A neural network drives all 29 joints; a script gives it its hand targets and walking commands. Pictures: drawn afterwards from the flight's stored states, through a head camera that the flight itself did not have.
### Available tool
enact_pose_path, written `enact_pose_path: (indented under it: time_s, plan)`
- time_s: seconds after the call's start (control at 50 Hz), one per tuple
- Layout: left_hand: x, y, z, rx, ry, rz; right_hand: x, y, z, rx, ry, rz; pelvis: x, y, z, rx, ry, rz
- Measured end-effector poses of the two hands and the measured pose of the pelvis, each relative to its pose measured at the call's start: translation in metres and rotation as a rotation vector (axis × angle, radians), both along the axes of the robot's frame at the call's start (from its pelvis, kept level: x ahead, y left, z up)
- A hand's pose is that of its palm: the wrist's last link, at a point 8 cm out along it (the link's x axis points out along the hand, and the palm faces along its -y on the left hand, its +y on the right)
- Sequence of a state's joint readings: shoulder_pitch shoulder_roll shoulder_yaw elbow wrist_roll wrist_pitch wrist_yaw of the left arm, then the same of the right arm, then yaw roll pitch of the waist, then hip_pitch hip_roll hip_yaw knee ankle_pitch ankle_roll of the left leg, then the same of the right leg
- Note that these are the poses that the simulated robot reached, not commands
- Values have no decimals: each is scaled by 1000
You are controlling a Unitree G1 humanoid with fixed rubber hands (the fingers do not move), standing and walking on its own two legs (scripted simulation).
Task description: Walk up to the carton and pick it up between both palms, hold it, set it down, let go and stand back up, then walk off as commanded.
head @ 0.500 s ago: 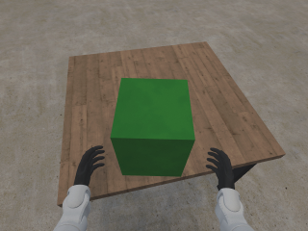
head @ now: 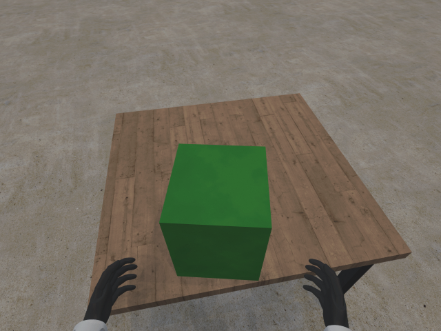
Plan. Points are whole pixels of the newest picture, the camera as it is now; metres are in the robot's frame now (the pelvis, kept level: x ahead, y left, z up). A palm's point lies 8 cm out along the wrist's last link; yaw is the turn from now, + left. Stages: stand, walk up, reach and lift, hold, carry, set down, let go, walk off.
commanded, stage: set down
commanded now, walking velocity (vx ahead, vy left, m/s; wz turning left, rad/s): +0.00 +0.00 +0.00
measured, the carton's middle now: (219, 213) +0.42 +0.03 -0.07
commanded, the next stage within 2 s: let go in 1.50 s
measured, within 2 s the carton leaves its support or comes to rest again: neither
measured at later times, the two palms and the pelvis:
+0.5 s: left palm (106, 313) +0.20 +0.23 -0.06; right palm (328, 308) +0.21 -0.17 -0.06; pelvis +0.03 +0.00 +0.01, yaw +0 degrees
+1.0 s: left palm out of the picture +0.17 +0.22 -0.06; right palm (344, 324) +0.19 -0.19 -0.07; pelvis +0.03 -0.01 +0.01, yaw +0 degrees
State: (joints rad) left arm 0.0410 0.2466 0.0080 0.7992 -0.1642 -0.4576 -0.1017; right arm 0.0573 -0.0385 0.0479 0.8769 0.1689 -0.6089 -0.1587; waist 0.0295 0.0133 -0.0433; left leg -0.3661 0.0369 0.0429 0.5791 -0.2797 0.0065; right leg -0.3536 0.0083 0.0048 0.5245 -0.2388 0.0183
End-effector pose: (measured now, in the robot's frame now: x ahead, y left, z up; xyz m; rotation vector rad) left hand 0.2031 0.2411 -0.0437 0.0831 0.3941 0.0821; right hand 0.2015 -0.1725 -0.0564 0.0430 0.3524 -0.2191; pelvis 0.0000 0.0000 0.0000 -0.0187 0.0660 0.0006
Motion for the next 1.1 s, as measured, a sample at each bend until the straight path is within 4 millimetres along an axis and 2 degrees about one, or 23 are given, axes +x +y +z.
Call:
enact_pose_path:
  time_s: [0.16, 0.36, 0.54, 0.68, 0.88, 1.1]
  plan:
    - [-2, 2, -7, -15, 60, 1, -8, -1, -6, -8, 50, -6, 10, 1, 2, -2, -19, 1]
    - [4, -1, -5, -11, 104, -15, 6, 6, 0, -5, 50, 49, 24, 4, 6, -6, -53, 2]
    - [-11, -9, -14, -10, 202, -13, 6, 5, -2, -14, 97, 76, 34, 1, 10, -2, -75, 3]
    - [-19, -14, -13, 7, 225, 4, 0, -2, -7, -15, 138, 100, 34, -5, 12, 5, -70, 3]
    - [-27, -20, -13, 21, 269, 29, -8, -21, -11, -42, 194, 119, 29, -13, 13, 15, -77, 3]
    - [-36, -17, -19, 24, 336, 54, -17, -21, -20, -48, 283, 143, 25, -13, 13, 15, -82, 2]
